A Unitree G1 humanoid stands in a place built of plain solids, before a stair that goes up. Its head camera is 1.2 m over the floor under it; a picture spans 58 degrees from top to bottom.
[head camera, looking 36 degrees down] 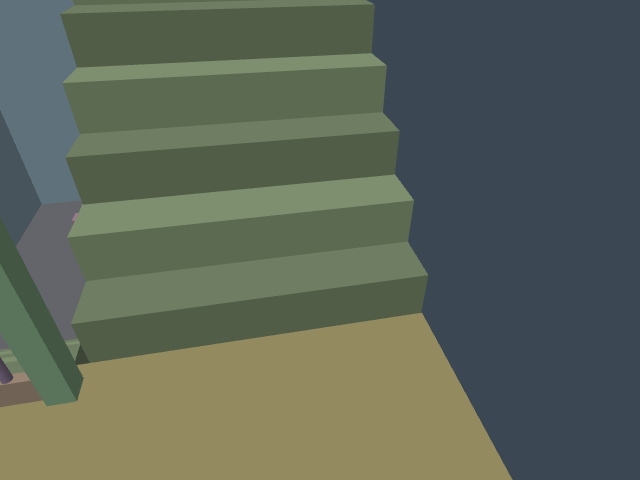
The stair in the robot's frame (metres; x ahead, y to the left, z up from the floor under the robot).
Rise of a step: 0.19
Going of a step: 0.21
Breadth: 1.20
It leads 11 degrees to the left of straight ahead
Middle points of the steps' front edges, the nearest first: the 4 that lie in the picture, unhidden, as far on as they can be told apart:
1.06 0.20 0.19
1.27 0.24 0.38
1.47 0.28 0.56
1.68 0.32 0.75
